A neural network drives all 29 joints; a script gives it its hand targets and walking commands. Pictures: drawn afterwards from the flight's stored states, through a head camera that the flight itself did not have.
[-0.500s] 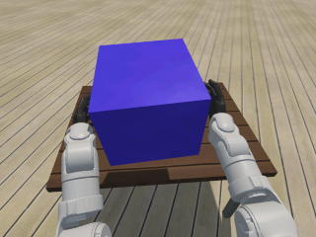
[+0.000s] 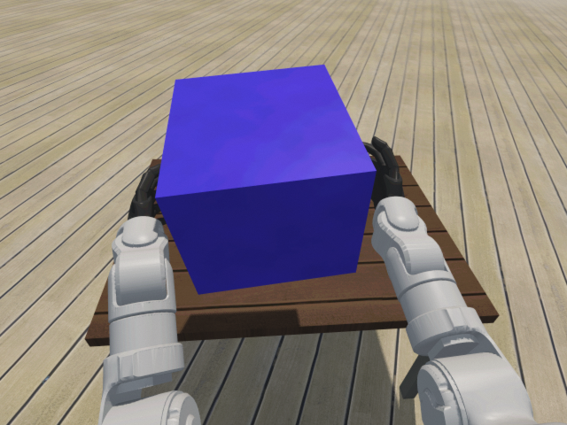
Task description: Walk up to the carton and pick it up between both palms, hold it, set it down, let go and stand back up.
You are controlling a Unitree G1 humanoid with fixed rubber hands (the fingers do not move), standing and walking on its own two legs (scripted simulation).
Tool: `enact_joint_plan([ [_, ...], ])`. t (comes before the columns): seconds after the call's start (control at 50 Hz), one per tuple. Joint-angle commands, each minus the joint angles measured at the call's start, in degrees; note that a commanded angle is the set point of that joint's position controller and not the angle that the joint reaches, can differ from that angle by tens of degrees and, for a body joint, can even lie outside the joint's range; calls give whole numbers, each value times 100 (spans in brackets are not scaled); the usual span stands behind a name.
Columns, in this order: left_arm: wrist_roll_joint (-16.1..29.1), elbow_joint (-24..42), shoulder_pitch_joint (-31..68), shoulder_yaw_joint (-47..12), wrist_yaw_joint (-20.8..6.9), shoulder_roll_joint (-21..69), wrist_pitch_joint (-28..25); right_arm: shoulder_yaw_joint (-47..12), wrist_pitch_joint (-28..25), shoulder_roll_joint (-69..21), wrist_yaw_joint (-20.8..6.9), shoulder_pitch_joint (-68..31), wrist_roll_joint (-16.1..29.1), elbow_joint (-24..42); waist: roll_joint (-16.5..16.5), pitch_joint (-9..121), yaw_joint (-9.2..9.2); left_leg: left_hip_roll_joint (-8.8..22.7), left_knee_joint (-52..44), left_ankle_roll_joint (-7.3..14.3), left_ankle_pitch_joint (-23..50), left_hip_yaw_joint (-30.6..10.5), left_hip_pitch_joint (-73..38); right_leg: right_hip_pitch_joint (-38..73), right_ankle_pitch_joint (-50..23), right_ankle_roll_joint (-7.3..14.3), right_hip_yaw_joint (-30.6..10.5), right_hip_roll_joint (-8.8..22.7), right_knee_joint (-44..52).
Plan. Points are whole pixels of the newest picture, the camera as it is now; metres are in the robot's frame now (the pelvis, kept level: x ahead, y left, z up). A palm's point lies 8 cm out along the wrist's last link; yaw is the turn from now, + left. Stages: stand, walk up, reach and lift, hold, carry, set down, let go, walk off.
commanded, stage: hold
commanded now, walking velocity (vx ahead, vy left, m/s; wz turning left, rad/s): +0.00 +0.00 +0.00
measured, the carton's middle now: (264, 174) +0.45 +0.02 +0.15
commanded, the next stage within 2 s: none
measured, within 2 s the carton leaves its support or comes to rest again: neither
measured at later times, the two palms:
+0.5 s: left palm (161, 223) +0.36 +0.16 +0.15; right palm (395, 204) +0.36 -0.17 +0.16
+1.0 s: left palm (155, 229) +0.35 +0.17 +0.14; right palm (390, 206) +0.36 -0.16 +0.16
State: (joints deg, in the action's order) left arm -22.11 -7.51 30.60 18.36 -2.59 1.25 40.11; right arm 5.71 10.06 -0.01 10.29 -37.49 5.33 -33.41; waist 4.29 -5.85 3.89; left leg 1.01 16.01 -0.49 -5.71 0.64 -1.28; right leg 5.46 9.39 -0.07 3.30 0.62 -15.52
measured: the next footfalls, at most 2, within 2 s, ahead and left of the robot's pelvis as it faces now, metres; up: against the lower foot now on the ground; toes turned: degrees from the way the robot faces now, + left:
none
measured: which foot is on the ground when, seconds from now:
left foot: down 0.00-1.00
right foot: down 0.00-1.00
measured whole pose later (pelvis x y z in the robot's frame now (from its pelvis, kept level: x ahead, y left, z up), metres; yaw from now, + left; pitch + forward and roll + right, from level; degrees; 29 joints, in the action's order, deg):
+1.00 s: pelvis +0.01 +0.00 +0.00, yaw +1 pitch -11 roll +0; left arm -21.1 -2.8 26.5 15.9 -1.2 1.8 41.3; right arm 3.4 10.4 0.3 11.3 -32.9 7.8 -28.4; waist 3.7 -6.7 5.0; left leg 1.4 17.6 -1.0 -6.8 0.0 -0.3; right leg 5.2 10.1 0.3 4.0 0.2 -15.8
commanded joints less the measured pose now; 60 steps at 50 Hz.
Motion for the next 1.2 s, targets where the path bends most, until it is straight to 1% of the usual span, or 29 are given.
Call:
enact_joint_plan([
  [0.0, 1062, 1334, 4497, -2494, -998, 2297, -782, -1861, -401, -2304, -1017, -3874, 191, 1433, -615, 2683, 130, -217, 59, -63, 1204, 339, -1361, -454, -607, -151, 380, -247, 295],
  [0.02, 1069, 1341, 4505, -2517, -984, 2306, -786, -1846, -423, -2294, -1034, -3888, 183, 1425, -627, 2694, 128, -209, 59, -65, 1200, 336, -1372, -479, -573, -143, 387, -249, 295],
  [0.04, 1054, 1342, 4456, -2563, -947, 2366, -728, -1745, -369, -2264, -1053, -3625, 106, 1172, -798, 2538, 251, -190, 20, -121, 1035, 276, -1276, -604, -386, -30, 401, -308, 251],
  [0.06, 1070, 1417, 4461, -2601, -920, 2431, -691, -1702, -366, -2248, -1086, -3605, 104, 1195, -871, 2533, 261, -158, 4, -141, 964, 264, -1250, -625, -296, 5, 407, -315, 243],
  [0.1, 1144, 1568, 4434, -2699, -869, 2489, -656, -1753, -393, -2251, -1121, -3692, 154, 1407, -863, 2738, 264, -162, 73, -153, 1123, 262, -1274, -561, -444, 19, 390, -324, 207],
  [0.2, 1201, 1649, 4481, -2756, -771, 2433, -729, -1982, -450, -2328, -1129, -3953, 263, 1693, -726, 3082, 146, -199, 185, -128, 1318, 256, -1285, -478, -635, -27, 370, -341, 149],
  [0.26, 1219, 1613, 4523, -2746, -722, 2412, -792, -2090, -475, -2401, -1129, -4053, 294, 1758, -645, 3203, 55, -214, 192, -73, 1271, 264, -1237, -457, -673, -54, 343, -331, 135],
  [0.36, 1164, 1402, 4591, -2572, -723, 2337, -826, -2128, -455, -2510, -1100, -4123, 278, 1658, -483, 3136, -43, -260, 114, 35, 1003, 305, -1053, -376, -649, -104, 272, -283, 161],
  [0.42, 1132, 1300, 4639, -2478, -762, 2313, -828, -2108, -443, -2569, -1076, -4148, 256, 1594, -432, 3114, -59, -286, 75, 88, 888, 329, -964, -321, -665, -131, 242, -252, 171],
  [0.48, 1090, 1223, 4631, -2396, -818, 2275, -817, -2097, -422, -2587, -1034, -4112, 247, 1534, -406, 3081, -42, -309, 73, 108, 919, 345, -930, -235, -812, -158, 225, -231, 170],
  [0.58, 1034, 1239, 4517, -2333, -933, 2240, -771, -2097, -369, -2561, -948, -3926, 269, 1526, -423, 2974, 45, -332, 94, 83, 1077, 345, -945, -96, -1074, -188, 227, -221, 159],
  [0.68, 1069, 1518, 4343, -2476, -992, 2255, -733, -2191, -344, -2494, -873, -3725, 357, 1751, -530, 3012, 162, -331, 206, -17, 1487, 303, -1120, -10, -1428, -182, 260, -252, 118],
  [0.76, 1119, 1740, 4206, -2639, -988, 2272, -712, -2269, -321, -2421, -841, -3565, 427, 1927, -630, 2965, 228, -312, 275, -106, 1733, 261, -1231, -35, -1524, -158, 294, -283, 108],
  [0.86, 1178, 1935, 4094, -2788, -944, 2283, -697, -2350, -304, -2368, -846, -3502, 487, 2130, -697, 2947, 233, -284, 314, -161, 1847, 222, -1284, -100, -1477, -125, 310, -304, 111],
  [0.94, 1226, 2002, 4089, -2859, -885, 2297, -716, -2396, -304, -2377, -873, -3523, 505, 2217, -704, 2990, 191, -269, 306, -163, 1797, 209, -1285, -151, -1384, -110, 309, -315, 114],
  [1.08, 1197, 1753, 4248, -2724, -840, 2292, -732, -2313, -305, -2437, -946, -3722, 411, 2040, -603, 2948, 78, -267, 171, -70, 1323, 247, -1125, -246, -1004, -107, 286, -290, 154],
  [1.18, 1143, 1513, 4438, -2559, -858, 2285, -746, -2177, -323, -2494, -989, -3859, 303, 1777, -525, 2921, 42, -278, 75, 6, 993, 293, -1017, -272, -773, -116, 272, -265, 179],
])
